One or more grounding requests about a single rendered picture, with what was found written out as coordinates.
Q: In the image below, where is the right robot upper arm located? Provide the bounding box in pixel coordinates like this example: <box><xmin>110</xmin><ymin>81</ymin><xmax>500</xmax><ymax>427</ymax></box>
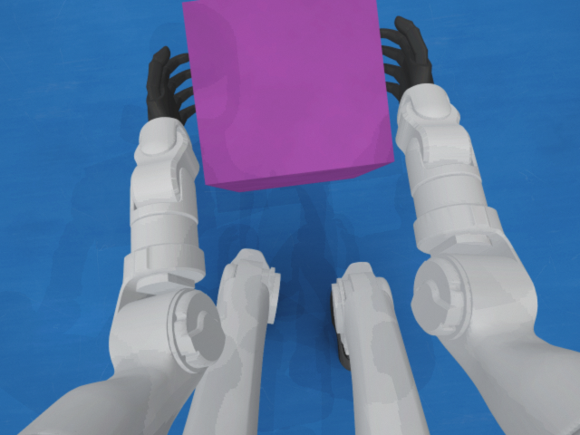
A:
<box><xmin>411</xmin><ymin>253</ymin><xmax>580</xmax><ymax>435</ymax></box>

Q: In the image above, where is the robot left shin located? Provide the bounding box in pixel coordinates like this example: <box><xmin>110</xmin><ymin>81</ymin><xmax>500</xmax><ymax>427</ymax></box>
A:
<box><xmin>217</xmin><ymin>248</ymin><xmax>270</xmax><ymax>299</ymax></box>

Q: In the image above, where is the robot right hand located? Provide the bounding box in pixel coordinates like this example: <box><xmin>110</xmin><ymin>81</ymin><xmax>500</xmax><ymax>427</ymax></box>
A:
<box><xmin>380</xmin><ymin>16</ymin><xmax>434</xmax><ymax>104</ymax></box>

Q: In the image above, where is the robot right forearm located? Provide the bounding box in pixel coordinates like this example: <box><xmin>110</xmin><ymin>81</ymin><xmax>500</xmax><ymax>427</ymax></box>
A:
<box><xmin>395</xmin><ymin>83</ymin><xmax>537</xmax><ymax>312</ymax></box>

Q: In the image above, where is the left robot upper arm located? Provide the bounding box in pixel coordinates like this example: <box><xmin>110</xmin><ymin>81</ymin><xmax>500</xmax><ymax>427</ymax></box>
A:
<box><xmin>17</xmin><ymin>288</ymin><xmax>226</xmax><ymax>435</ymax></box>

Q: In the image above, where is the robot left forearm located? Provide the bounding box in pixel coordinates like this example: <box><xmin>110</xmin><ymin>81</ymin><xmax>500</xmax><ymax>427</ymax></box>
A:
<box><xmin>109</xmin><ymin>117</ymin><xmax>206</xmax><ymax>355</ymax></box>

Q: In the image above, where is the right robot thigh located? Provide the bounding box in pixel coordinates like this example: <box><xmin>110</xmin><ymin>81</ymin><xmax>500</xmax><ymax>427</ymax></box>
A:
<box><xmin>332</xmin><ymin>272</ymin><xmax>430</xmax><ymax>435</ymax></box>

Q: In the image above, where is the robot left hand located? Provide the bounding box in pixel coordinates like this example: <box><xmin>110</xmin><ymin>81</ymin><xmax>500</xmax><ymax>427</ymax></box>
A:
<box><xmin>146</xmin><ymin>46</ymin><xmax>196</xmax><ymax>126</ymax></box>

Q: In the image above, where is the carton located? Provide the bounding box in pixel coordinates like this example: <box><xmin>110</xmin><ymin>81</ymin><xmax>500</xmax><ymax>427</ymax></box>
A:
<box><xmin>182</xmin><ymin>0</ymin><xmax>394</xmax><ymax>192</ymax></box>

